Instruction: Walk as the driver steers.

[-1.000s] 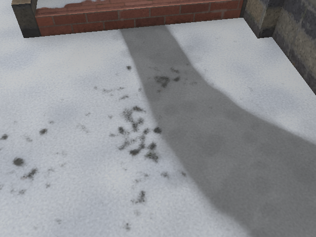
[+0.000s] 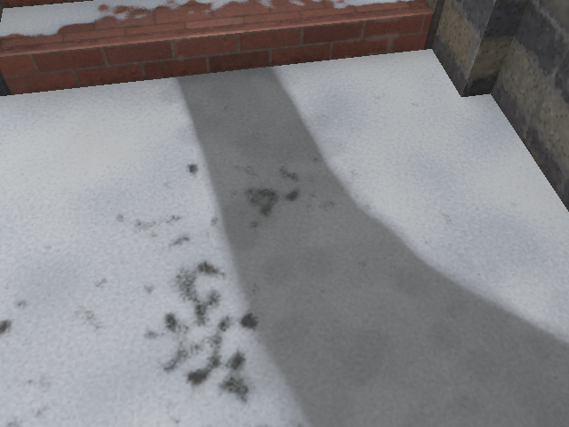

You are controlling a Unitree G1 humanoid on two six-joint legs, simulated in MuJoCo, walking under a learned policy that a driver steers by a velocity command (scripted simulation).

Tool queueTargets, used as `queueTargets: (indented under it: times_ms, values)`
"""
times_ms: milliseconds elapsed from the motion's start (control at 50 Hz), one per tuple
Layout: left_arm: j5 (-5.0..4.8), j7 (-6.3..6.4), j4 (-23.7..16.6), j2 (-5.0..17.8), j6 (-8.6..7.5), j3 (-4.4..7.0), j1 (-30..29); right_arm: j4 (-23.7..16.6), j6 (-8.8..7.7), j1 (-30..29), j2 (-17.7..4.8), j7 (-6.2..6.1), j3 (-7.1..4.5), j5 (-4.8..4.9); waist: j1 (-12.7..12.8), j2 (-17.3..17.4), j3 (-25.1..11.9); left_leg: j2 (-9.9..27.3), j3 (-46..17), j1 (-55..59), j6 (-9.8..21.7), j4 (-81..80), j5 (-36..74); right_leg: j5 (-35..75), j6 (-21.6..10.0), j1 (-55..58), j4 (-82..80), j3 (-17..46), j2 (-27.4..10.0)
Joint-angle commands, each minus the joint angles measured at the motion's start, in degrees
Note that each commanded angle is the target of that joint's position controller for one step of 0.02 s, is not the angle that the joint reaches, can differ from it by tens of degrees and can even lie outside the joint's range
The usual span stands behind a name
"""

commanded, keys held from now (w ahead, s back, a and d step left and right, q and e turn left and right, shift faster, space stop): no key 0.90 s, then w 0.10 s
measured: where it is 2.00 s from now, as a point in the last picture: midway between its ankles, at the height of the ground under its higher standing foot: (291, 363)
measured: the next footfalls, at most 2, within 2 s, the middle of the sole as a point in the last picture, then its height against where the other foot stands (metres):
right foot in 0.22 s outside the picture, level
right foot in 1.66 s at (352, 374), level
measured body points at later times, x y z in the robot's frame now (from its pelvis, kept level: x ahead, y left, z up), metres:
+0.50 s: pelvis +0.07 -0.02 +0.01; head +0.09 -0.03 +0.46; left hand +0.08 +0.22 -0.14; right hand +0.13 -0.27 -0.14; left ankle +0.12 +0.08 -0.73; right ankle +0.07 -0.14 -0.73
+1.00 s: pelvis +0.10 -0.03 +0.01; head +0.10 -0.03 +0.46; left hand +0.10 +0.21 -0.15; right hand +0.14 -0.27 -0.15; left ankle +0.11 +0.08 -0.72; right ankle +0.07 -0.14 -0.73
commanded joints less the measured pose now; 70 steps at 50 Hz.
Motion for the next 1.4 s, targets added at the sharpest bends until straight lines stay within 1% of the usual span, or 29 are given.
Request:
queueTargets:
  times_ms: [20, 60, 120, 180, 220, 240, 260, 300, 340, 380, 480, 720, 900, 920, 960, 980, 1020, 1040, 1080, 1120, 1160, 1180, 1200, 1220, 1240, 1280, 1300, 1340, 1400]
  values:
    - [0.43, 1.27, -0.6, 2.3, 1.91, 1.13, 8.0, -1.1, -0.30, -0.5, -4.4, -0.20, -0.31, -0.99, 2.1, 5.0, -8.6, 14.4, -12.6, 5.2, 10.0, -12.0, 17.3, 4.5, 0.7, 0.7, -5.2, 0.7, -4.9]
    - [0.45, 2.05, -1.0, 0.7, 2.75, 0.82, 7.5, -0.2, -0.32, -0.2, -5.3, -0.70, -0.36, -1.87, 2.6, 7.0, -8.4, 13.0, -9.7, 2.2, 10.4, -12.6, 17.4, 3.5, 1.1, 3.8, -14.6, -0.6, -4.3]
    - [0.72, 2.31, -1.7, 2.2, 4.04, 1.06, 4.3, 0.3, 0.53, 0.7, -7.3, -1.75, -0.78, -0.97, 1.3, 7.2, -10.4, 13.6, -11.5, 2.3, 10.0, -14.3, -2.4, 9.6, 0.8, 6.9, -24.4, -1.4, -4.1]
    - [1.48, 1.74, -1.2, 2.6, 4.73, 1.43, 3.1, 0.8, 1.95, -0.1, -6.8, -2.54, -0.49, 0.43, 2.3, 7.2, -6.3, 11.5, -11.7, -4.0, 5.7, -16.2, -26.1, 17.1, -0.9, 12.4, -33.3, -3.7, -2.5]
    - [2.24, 1.69, -1.7, 3.4, 4.57, 1.37, 2.5, 2.3, 2.44, 2.7, -5.2, -2.72, 0.07, 0.61, 1.7, 4.3, -1.9, 8.8, -10.7, -4.8, 1.0, -14.2, -31.4, 16.1, -3.3, 10.9, -41.6, -0.6, -5.3]
    - [1.54, 1.88, -1.4, 7.3, 4.31, 2.22, 1.0, 2.6, 2.79, 5.8, -5.8, -3.00, -0.47, 0.71, -1.7, -1.5, 0.6, 5.2, -7.1, -1.9, -0.6, -12.2, -27.4, 7.3, -5.0, 4.3, -43.5, 0.5, -5.8]
    - [1.18, 1.69, -0.8, 6.2, 3.70, 2.23, 0.2, 2.9, 3.07, 5.5, -5.7, -3.45, -0.46, 0.37, -1.6, -4.7, 1.4, 3.6, -4.6, 4.7, -1.5, -9.0, -22.2, 0.0, -5.1, -2.8, -46.6, 0.9, -5.1]
    - [1.41, 1.46, -0.6, 3.7, 2.33, 1.76, -2.2, 3.6, 3.33, 6.3, -4.6, -3.86, -0.34, 0.08, -2.9, -6.8, 0.1, 3.6, -4.0, 11.5, -1.2, -5.1, -14.9, 0.5, -3.4, -5.9, -49.6, 1.3, -5.0]
    - [1.10, 1.28, -0.6, 2.9, 1.34, 1.69, -3.0, 4.7, 3.47, 7.5, -4.4, -3.87, -0.33, -0.33, -3.2, -5.2, -1.1, 3.6, -3.5, 12.5, -0.8, -4.0, -11.7, 4.8, -2.5, -4.0, -48.7, 1.0, -4.7]
    - [0.76, 1.23, 0.1, 2.7, 1.00, 1.64, -1.3, 5.3, 3.40, 7.2, -4.3, -3.68, -0.29, -0.07, -2.3, -2.1, -1.7, 4.0, -3.8, 11.4, -0.4, -4.1, -10.4, 9.9, -2.5, -1.0, -47.2, 0.3, -4.2]
    - [0.65, 1.10, 1.1, 2.8, 1.00, 1.52, 1.0, 6.5, 3.22, 6.7, -4.1, -3.33, -0.20, 0.39, -1.2, 0.3, -4.4, 4.2, -3.6, 12.5, -0.7, -2.4, -2.0, 20.5, -3.0, 3.8, -44.2, -0.9, -3.6]
    - [0.56, 0.98, 2.0, 1.5, 2.15, 1.17, 1.6, 9.1, 4.44, 7.5, -4.3, -3.92, -0.27, 0.77, -1.3, 1.1, -3.2, 4.5, -3.8, 14.0, -1.2, -0.8, 2.8, 25.8, -3.0, 5.6, -43.6, -2.2, -2.5]
    - [0.62, 1.14, 2.6, 1.1, 2.45, 1.13, 1.2, 10.2, 4.78, 6.8, -4.0, -4.18, -0.52, 0.75, -1.4, 0.8, -2.1, 4.5, -3.9, 14.2, -1.5, -1.3, 1.0, 23.4, -2.9, 5.6, -44.5, -2.5, -2.1]
    - [0.58, 1.19, 3.4, 0.6, 2.54, 1.09, 2.5, 11.0, 4.84, 7.9, -3.3, -4.17, -0.42, 0.74, -1.4, 0.7, -3.4, 3.7, -3.1, 14.7, -1.4, -1.2, -5.0, 17.3, -3.1, 6.1, -45.0, -3.0, -1.6]
    - [-0.12, 1.44, 3.3, 2.7, 2.74, 1.85, 2.8, 11.3, 4.90, 8.1, -4.3, -4.26, -1.03, 1.46, -1.2, -0.7, -0.3, 1.6, -1.3, 10.4, -0.4, 1.2, -26.0, -3.0, -5.7, 3.2, -45.4, -1.7, -1.7]
    - [-0.41, 1.58, 2.7, 3.3, 2.49, 2.07, 2.8, 10.7, 4.49, 7.3, -4.5, -4.26, -1.13, 1.59, -0.9, -1.0, 2.5, 1.8, -1.9, 6.5, 0.2, 1.9, -31.9, -10.7, -7.1, 1.5, -46.7, 0.7, -3.2]
    - [-1.14, 1.43, 2.7, 5.1, 1.04, 2.66, 6.1, 9.0, 2.58, 4.3, -2.7, -3.75, -0.81, 1.88, 0.9, -4.1, 5.7, 1.9, -1.4, -1.0, 0.4, 7.5, -29.6, -16.7, -10.9, 3.6, -51.3, 9.9, -9.4]
    - [-1.31, 1.23, 3.1, 6.7, 0.31, 3.26, 7.8, 8.2, 1.51, 2.9, -1.3, -3.21, -0.55, 2.01, 1.4, -7.8, 6.0, 1.2, 0.5, -4.5, 0.1, 13.3, -23.4, -17.6, -13.5, 6.7, -55.1, 17.2, -14.4]
    - [-0.75, 0.87, 2.4, 7.1, -0.81, 3.48, 6.4, 7.0, 0.02, 1.9, -1.3, -2.17, -0.57, 2.26, 0.6, -8.5, 7.1, 3.9, -2.1, -8.0, 1.8, 19.4, -21.8, -11.5, -16.2, 7.6, -56.7, 23.8, -19.9]
    - [-1.20, 0.26, 1.1, 6.2, -1.23, 3.21, 3.1, 7.3, -0.86, 4.3, -2.0, -1.57, -0.83, 2.79, -1.8, -6.6, 5.9, 4.4, -1.6, -3.7, 2.9, 12.3, -23.2, -3.3, -13.6, 7.7, -53.9, 17.9, -17.5]
    - [-1.55, -0.18, -0.4, 6.4, -0.84, 3.18, -0.7, 11.6, -0.89, 13.9, -2.9, -1.59, -1.93, 2.50, -6.2, -4.4, 2.3, 0.6, 1.7, 16.8, 2.1, 2.8, -13.4, 5.8, -9.6, -1.8, -47.7, 7.9, -10.6]
    - [-1.30, -0.24, -1.8, 5.9, -1.09, 2.89, -3.5, 13.8, -0.69, 21.8, -5.4, -1.70, -3.10, 1.99, -9.5, 0.4, 0.0, 4.3, -5.3, 25.8, 3.2, -0.6, -13.7, 16.3, -7.0, -7.8, -36.2, 2.1, -6.5]
    - [-1.07, -0.17, -3.9, 1.9, -1.82, 1.94, -4.1, 14.9, -0.72, 30.1, -12.4, -1.72, -4.95, 2.22, -11.2, 17.0, -3.4, 17.1, -28.1, 35.2, 9.6, -11.3, -19.2, 13.6, -2.6, -19.0, -14.3, -7.5, 1.3]
    - [-1.39, -0.15, -4.8, 1.3, -2.69, 1.77, -5.0, 14.7, -1.45, 30.9, -10.7, -1.21, -3.85, 1.12, -10.4, 17.4, -4.4, 24.7, -45.2, 35.8, 14.4, -17.1, -21.1, -0.4, -3.0, -26.6, 0.0, -1.3, 2.5]
    - [-2.36, -0.58, -4.9, 2.5, -3.21, 2.05, -4.9, 13.0, -2.11, 24.9, -7.2, -1.31, -2.54, 0.86, -6.9, 10.0, -0.7, 25.1, -40.9, 33.1, 13.2, -15.9, -21.4, 2.5, -4.9, -31.2, 7.1, 2.2, -1.5]
    - [-1.98, -0.95, -4.3, 3.2, -3.58, 2.38, -4.5, 10.3, -2.37, 17.8, -4.9, -0.67, -1.30, 0.96, -3.6, 3.9, 1.2, 20.1, -27.2, 28.2, 9.2, -16.9, -15.5, 13.6, -6.7, -30.9, 4.9, 1.2, -6.1]
    - [-1.34, -0.90, -4.4, 4.4, -3.41, 3.06, -5.3, 9.8, -2.15, 16.8, -3.8, -0.50, -0.73, 0.84, -2.8, 3.7, 1.6, 17.9, -21.8, 26.1, 7.4, -17.5, -9.0, 16.9, -6.6, -28.6, 1.3, 0.5, -7.5]
    - [-1.10, -1.34, -4.3, 3.4, -2.56, 3.24, -5.5, 10.2, -1.28, 19.4, -2.9, -0.86, -0.14, 0.47, -2.6, 5.3, 0.9, 14.7, -14.8, 24.3, 6.1, -18.0, 0.6, 19.8, -5.3, -25.2, -2.8, -1.8, -7.7]
    - [-0.72, -1.47, -7.2, 1.5, -1.73, 2.58, -12.4, 10.1, -0.71, 21.7, -5.4, -2.08, -0.25, 0.16, -3.4, 4.6, 2.5, 14.2, -11.0, 22.9, 6.8, -19.5, 7.7, 24.5, -3.0, -26.7, -12.0, -3.6, -7.3]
